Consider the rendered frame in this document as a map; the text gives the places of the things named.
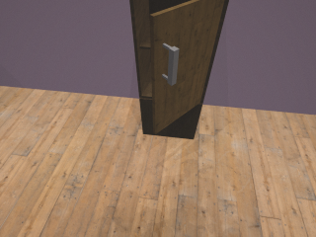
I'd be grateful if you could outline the handle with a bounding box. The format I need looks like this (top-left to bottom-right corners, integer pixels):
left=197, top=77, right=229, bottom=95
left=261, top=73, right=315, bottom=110
left=162, top=43, right=180, bottom=86

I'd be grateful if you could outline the cupboard door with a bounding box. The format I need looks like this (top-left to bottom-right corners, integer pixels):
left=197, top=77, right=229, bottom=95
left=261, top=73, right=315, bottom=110
left=149, top=0, right=225, bottom=134

